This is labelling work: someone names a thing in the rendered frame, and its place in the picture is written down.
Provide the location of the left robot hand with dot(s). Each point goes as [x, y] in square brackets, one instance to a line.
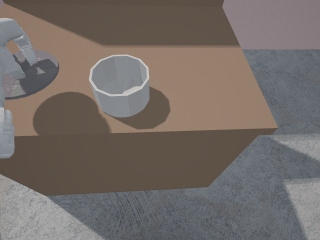
[14, 32]

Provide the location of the table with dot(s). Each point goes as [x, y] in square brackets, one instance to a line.
[205, 106]

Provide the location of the lid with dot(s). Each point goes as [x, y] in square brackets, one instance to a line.
[37, 77]

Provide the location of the left robot upper arm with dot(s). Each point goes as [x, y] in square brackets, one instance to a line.
[7, 134]

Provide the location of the pot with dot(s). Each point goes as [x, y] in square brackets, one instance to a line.
[121, 85]

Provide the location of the knob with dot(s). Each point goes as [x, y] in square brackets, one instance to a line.
[22, 61]

